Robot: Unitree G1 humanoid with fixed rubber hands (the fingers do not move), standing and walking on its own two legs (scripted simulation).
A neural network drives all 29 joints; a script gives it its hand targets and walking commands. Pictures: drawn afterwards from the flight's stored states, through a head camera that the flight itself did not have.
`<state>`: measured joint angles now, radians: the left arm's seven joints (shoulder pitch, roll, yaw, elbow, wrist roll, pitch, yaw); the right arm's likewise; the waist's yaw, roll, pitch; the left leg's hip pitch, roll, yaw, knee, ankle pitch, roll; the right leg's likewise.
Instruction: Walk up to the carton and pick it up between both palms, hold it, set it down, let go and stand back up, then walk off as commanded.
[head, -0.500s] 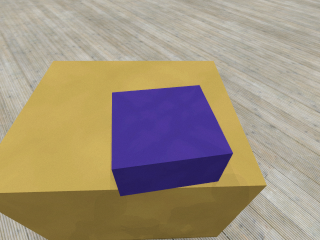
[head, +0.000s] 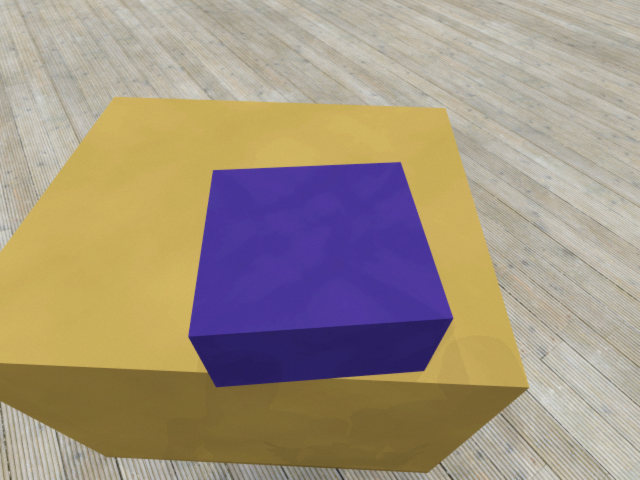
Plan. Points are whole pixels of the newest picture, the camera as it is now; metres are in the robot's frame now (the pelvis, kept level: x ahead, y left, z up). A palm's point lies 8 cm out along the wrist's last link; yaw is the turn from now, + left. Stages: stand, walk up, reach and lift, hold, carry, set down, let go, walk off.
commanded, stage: walk up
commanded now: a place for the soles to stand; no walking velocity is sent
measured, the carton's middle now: (314, 266) +0.43 +0.02 -0.01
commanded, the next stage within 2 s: none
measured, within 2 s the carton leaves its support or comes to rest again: neither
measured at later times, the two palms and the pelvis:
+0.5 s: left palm out of the picture +0.08 +0.31 -0.09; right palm out of the picture +0.09 -0.25 -0.11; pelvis +0.01 +0.02 +0.02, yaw +0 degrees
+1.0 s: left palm out of the picture +0.09 +0.32 -0.11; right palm out of the picture +0.10 -0.23 -0.10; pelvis +0.02 +0.05 +0.02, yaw +0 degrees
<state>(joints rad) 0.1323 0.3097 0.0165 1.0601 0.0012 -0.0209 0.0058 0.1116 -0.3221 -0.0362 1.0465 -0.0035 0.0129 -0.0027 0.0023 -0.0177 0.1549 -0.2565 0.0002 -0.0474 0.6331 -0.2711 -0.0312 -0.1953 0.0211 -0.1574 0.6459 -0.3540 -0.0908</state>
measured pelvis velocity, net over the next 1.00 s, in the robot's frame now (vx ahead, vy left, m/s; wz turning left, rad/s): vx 0.02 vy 0.05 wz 0.00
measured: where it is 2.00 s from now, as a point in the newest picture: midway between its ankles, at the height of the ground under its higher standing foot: outside the picture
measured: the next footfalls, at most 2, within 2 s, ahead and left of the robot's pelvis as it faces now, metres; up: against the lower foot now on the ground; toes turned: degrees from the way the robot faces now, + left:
left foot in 1.66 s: +0.05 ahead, +0.21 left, +0.00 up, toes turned +0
